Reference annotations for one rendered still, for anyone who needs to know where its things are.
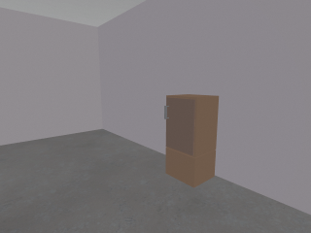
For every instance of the cupboard door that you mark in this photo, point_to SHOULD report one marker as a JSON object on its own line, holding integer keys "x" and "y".
{"x": 180, "y": 124}

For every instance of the handle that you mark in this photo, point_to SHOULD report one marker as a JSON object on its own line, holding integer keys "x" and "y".
{"x": 165, "y": 112}

